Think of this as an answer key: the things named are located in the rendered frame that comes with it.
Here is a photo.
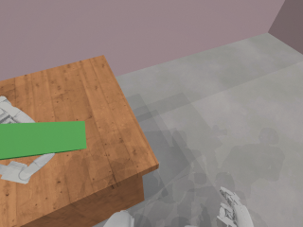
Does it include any robot right hand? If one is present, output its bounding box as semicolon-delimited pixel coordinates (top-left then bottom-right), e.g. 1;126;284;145
217;187;254;227

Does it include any robot left hand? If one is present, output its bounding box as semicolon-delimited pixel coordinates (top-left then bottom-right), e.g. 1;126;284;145
0;96;55;184

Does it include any robot left thigh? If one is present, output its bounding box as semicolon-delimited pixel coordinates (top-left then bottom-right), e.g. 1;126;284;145
103;212;134;227

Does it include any sponge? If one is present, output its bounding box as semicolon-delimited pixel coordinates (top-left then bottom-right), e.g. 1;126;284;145
0;121;87;161

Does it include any table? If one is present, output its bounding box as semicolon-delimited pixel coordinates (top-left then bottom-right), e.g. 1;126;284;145
0;55;159;227

